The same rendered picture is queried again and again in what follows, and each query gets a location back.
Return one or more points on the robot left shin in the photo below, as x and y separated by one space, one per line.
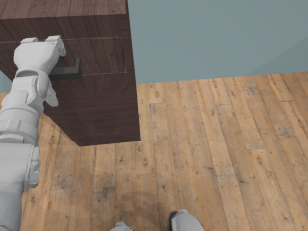
121 224

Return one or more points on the cabinet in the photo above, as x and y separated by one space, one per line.
99 108

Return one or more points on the left robot upper arm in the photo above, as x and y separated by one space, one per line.
19 171

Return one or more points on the robot right thigh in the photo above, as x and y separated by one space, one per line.
186 222

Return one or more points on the drawer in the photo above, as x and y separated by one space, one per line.
97 54

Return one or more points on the left robot forearm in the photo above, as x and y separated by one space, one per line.
23 106

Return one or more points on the robot left hand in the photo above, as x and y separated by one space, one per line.
41 55

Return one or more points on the handle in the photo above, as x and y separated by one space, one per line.
66 73

